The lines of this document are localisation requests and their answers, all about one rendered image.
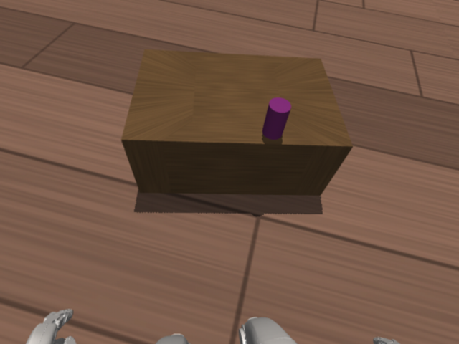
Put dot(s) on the can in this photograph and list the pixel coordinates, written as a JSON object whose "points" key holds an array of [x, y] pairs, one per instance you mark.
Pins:
{"points": [[276, 118]]}

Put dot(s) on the left robot hand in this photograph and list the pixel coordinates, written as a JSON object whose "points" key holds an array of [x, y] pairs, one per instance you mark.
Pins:
{"points": [[45, 333]]}

